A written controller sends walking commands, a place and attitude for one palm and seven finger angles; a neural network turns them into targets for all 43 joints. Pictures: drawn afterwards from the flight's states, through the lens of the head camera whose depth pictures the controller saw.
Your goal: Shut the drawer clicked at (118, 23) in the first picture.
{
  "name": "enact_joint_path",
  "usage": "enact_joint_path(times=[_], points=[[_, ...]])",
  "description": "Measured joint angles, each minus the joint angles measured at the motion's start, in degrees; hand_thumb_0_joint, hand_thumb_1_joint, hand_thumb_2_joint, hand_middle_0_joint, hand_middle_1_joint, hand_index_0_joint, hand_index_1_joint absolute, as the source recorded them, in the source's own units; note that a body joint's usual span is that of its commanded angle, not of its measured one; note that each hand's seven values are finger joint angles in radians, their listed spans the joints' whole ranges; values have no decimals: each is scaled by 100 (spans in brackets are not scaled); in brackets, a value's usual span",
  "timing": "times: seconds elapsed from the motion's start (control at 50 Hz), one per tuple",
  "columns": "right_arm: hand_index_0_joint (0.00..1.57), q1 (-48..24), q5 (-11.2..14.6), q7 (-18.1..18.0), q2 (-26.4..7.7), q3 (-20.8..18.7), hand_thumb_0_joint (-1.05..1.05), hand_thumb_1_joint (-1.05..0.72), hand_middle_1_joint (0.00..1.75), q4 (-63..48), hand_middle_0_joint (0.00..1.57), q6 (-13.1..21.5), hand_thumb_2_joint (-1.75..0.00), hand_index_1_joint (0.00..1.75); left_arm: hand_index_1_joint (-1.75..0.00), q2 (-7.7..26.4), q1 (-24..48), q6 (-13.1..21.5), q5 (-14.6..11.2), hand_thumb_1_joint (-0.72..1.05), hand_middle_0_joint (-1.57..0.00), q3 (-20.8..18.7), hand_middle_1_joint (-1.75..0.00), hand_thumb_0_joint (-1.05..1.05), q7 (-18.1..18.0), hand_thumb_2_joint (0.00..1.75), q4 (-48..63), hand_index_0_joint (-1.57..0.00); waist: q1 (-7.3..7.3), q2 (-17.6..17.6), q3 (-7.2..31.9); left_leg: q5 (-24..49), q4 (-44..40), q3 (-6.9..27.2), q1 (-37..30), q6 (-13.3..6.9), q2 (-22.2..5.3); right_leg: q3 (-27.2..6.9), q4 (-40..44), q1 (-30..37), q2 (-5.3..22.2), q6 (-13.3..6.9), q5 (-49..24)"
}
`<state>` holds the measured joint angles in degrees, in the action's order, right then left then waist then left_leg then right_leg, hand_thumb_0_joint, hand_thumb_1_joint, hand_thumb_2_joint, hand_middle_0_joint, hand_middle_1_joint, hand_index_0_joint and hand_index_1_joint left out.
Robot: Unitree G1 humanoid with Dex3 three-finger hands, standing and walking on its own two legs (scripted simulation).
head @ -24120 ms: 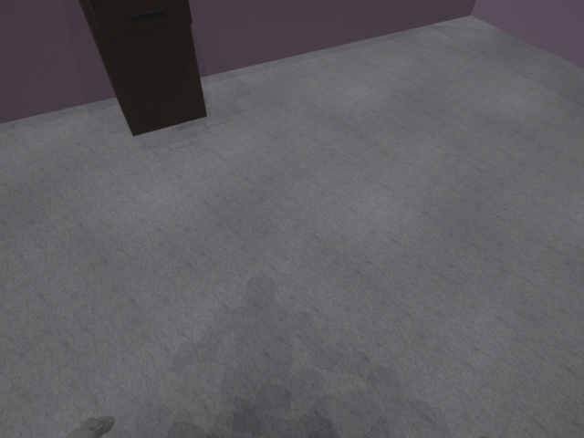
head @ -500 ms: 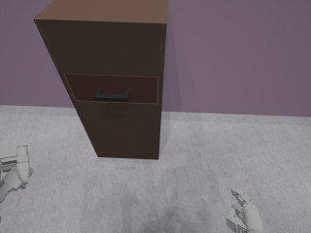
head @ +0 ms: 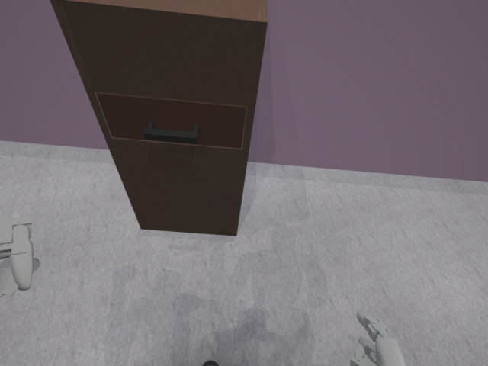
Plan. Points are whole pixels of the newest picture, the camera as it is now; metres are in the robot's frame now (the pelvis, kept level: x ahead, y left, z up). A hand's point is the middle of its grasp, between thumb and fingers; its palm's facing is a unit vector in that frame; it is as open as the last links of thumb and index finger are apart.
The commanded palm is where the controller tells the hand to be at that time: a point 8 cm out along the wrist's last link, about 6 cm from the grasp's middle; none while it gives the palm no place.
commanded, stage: step back with the hand held close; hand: left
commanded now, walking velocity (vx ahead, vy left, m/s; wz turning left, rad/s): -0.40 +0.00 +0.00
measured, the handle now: (172, 130) +0.69 +0.24 -0.11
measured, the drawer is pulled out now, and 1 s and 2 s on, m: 0.00 0.00 0.00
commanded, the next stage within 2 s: stop stepping back and stand still in 0.12 s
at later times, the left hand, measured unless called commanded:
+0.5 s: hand out of the picture +0.08 +0.20 +0.15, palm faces +0.37 -0.84 -0.38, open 3.2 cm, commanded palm +0.02 +0.24 +0.18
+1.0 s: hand out of the picture +0.02 +0.22 +0.17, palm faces +0.39 -0.81 -0.44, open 3.2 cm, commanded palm -0.04 +0.26 +0.18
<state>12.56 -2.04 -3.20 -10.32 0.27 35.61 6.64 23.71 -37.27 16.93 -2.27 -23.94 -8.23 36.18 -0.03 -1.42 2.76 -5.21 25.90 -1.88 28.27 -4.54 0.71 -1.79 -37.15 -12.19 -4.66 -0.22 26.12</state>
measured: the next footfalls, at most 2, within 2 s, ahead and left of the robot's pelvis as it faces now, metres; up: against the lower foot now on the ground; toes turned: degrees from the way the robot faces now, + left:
right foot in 0.16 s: -0.11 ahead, -0.10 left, +0.00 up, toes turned -3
left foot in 0.46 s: -0.12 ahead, +0.11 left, +0.00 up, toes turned +6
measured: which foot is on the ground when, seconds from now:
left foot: down 0.00-0.20, up 0.22-0.44, down 0.46-1.00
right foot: up 0.00-0.14, down 0.16-1.00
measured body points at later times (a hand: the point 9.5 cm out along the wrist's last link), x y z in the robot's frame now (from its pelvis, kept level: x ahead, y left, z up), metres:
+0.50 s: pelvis -0.12 -0.03 +0.00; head -0.12 -0.03 +0.45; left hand +0.05 +0.25 +0.17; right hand +0.02 -0.30 -0.08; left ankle -0.12 +0.07 -0.74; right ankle -0.20 -0.11 -0.73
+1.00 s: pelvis -0.17 -0.02 -0.01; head -0.18 +0.00 +0.44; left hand -0.01 +0.26 +0.19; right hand -0.03 -0.23 -0.09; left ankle -0.14 +0.10 -0.74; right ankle -0.17 -0.11 -0.72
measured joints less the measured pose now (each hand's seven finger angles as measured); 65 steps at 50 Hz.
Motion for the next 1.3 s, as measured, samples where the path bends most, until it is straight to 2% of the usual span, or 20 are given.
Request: enact_joint_path(times=[0.08, 0.16, 0.18, 0.24, 0.28, 0.32, 0.4, 0.48, 0.56, 0.66, 0.76, 0.86, 0.94, 1.02, 1.06, 1.12, 1.16, 1.2, 1.24, 1.3], points=[[20, -523, -26, 160, 57, 62, 1, -90, 30, -14, 21, 48, -90, 30, -160, 50, 190, -78, -61, 89, -140, 208, -160, 1, 112, 89, 109, -140, 114, -26, -253, 512, -517, -168, 87, 69, -109, 3, 515, 274, 56, 41, -39], [20, -932, 6, 273, 131, 121, 1, -90, 30, -337, 21, -93, -90, 30, -160, 437, 174, -186, -176, 89, -140, 65, -160, 2, 265, 89, 322, -140, 65, -60, -554, 904, -685, -309, 228, 166, -171, 126, 1021, 309, 115, 55, -325], [20, -986, 30, 286, 128, 132, 1, -90, 30, -435, 21, -153, -90, 30, -160, 536, 128, -189, -211, 89, -140, -12, -160, 2, 311, 89, 372, -140, 47, -38, -616, 952, -615, -319, 299, 200, -200, 194, 1180, 357, 109, -84, -262], [20, -894, 208, 254, 77, 132, 1, -90, 30, -458, 21, -399, -90, 30, -160, 615, -123, -128, -273, 88, -140, -83, -160, 2, 397, 89, 403, -140, -17, 142, -629, -196, 320, -34, 595, 345, -275, 326, 1176, 375, -60, -360, -325], [20, -635, 293, 190, 80, 142, 1, -90, 30, -383, 21, -553, -90, 30, -160, 570, -415, -157, -253, 88, -140, -153, -160, 1, 337, 89, 362, -140, 30, -58, -404, -1018, 1436, 37, 752, 394, -85, 246, 1114, 322, 64, -372, -378], [20, -357, 331, 105, 23, 144, 1, -90, 30, -328, 21, -656, -90, 30, -160, 377, -597, -307, -214, 88, -140, -127, -160, 1, 239, 89, 206, -140, 68, -189, -175, -1193, 1848, -65, 553, 400, 25, 159, 1100, 336, 178, -370, -394], [20, 104, 378, -78, -266, 38, 1, -90, 30, -196, 21, -595, -90, 30, -160, -107, -300, -607, -100, 88, -140, 238, -160, 1, 3, 89, -358, -140, 101, -129, 114, -1198, 1477, -231, -333, 307, 83, 190, 1098, 419, 269, -332, -410], [20, 237, 401, -156, -492, -78, 2, -90, 30, -87, 20, -556, -90, 30, -160, -380, 234, -725, -36, 88, -140, 521, -160, 1, -119, 89, -621, -140, 10, -95, 102, -1079, 328, -218, -1255, 194, 99, 380, 644, 254, 318, -216, -285], [20, 97, 345, -79, -390, -107, 2, -91, 30, -245, 20, -435, -90, 30, -160, -207, 316, -711, 14, 88, -140, 476, -160, 2, -84, 89, -473, -140, -158, -202, -149, -921, 336, -250, -1277, 210, 171, 317, -165, -157, 435, 89, -252], [20, 163, 292, -17, -186, -6, 1, -90, 30, -333, 20, -234, -90, 30, -160, 82, -25, -445, 20, 88, -140, 236, -160, 2, 14, 89, -279, -140, -276, 24, -122, -1032, 674, -138, -1043, 239, 43, 451, 426, -106, 357, -166, -673], [20, 365, 228, -10, -95, 12, 1, -90, 30, 13, 20, -352, -90, 30, -160, -202, 20, -386, 53, 88, -140, 318, -160, 1, -25, 89, -496, -140, -2, 34, 71, -1794, 2294, -21, -438, 326, 6, 413, 702, -133, 340, -335, -893], [20, 499, 163, -142, -183, 62, 2, -90, 30, 75, 21, -212, -90, 30, -160, -481, 350, -526, 110, 88, -141, 509, -160, 1, -127, 89, -460, -140, -27, 52, -51, -1224, 704, -21, -1026, 243, -280, 570, 285, -275, 421, -164, -659], [20, 291, 137, -138, 49, 80, 2, -90, 30, 165, 20, -59, -90, 30, -160, -297, 419, -562, 139, 88, -141, 369, -160, 2, -129, 89, -379, -140, -87, -163, -255, -928, 755, -161, -1078, 353, -119, 296, -975, -724, 441, -44, 11], [20, 252, 152, -16, 215, 227, 2, -90, 30, 62, 20, 67, -90, 30, -160, -72, 215, -546, 108, 88, -141, 203, -160, 2, -120, 89, -222, -140, -138, -85, -291, -858, 571, -143, -1172, 438, -192, 504, -103, -500, 410, 9, -255], [20, 201, 153, 32, 221, 266, 2, -90, 30, -13, 21, 39, -90, 30, -160, -20, 125, -509, 100, 88, -140, 151, -160, 2, -95, 89, -175, -140, -117, -5, -328, -952, 746, -154, -1090, 487, -268, 542, 393, -366, 352, -144, -902], [20, 120, 174, 70, 128, 213, 1, -90, 30, 49, 21, -86, -90, 30, -160, -129, 127, -564, 63, 88, -140, 270, -160, 1, -51, 89, -227, -140, -83, 166, -310, -1392, 1220, -1, -905, 450, -290, 597, 465, -357, 239, -344, -1033], [20, 76, 172, 287, -35, 14, 1, -90, 30, 339, 21, -62, -90, 30, -160, -220, 607, -586, 279, 89, -140, 671, -160, 1, 194, 89, -1121, -140, -42, 280, -176, -1656, 1793, 3, -616, 458, -224, 682, 445, -447, 317, -342, -981], [20, 21, 175, 392, -225, -104, 1, -90, 30, 589, 21, -318, -90, 30, -159, -470, 1285, -999, 369, 89, -139, 1151, -159, 0, 439, 89, -2616, -139, -19, 391, -95, -1709, 1728, -46, -637, 460, -172, 764, 252, -525, 447, -292, -858], [20, 10, 127, 434, -361, -135, 1, -90, 30, 743, 20, -536, -90, 30, -156, -785, 1825, -1434, 392, 89, -136, 1498, -156, 0, 560, 89, -4194, -136, -56, 481, -96, -1125, 1275, 4, -854, 376, -190, 864, -18, -579, 509, -239, -686], [20, -53, 39, 408, -311, -88, 1, -90, 30, 1054, 20, -739, -90, 30, -150, -1133, 2214, -1893, 417, 90, -129, 1887, -150, 0, 646, 89, -6272, -129, -103, 274, -246, -1334, 1210, -40, -1027, 381, -135, 822, -154, -525, 578, -196, -596]])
